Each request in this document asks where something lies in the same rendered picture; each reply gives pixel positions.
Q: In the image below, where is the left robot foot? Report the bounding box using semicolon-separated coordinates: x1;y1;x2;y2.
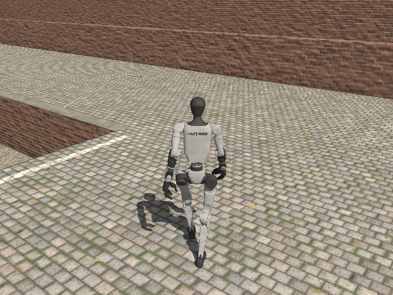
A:
187;225;196;239

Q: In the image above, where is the robot right upper arm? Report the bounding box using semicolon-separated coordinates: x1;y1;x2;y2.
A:
210;124;224;157

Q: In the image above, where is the robot left upper arm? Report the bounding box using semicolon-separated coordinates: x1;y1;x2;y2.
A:
171;123;185;158

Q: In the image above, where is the right robot forearm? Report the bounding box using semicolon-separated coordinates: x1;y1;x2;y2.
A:
217;148;227;170

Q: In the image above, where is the robot left hand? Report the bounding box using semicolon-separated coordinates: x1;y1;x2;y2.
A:
163;181;177;200

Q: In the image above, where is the left robot forearm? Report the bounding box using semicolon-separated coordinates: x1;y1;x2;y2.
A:
164;149;177;182

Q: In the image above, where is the robot left thigh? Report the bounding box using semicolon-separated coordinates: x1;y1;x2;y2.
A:
176;170;192;205

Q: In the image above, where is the robot right hand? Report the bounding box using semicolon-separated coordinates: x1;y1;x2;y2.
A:
212;167;226;180

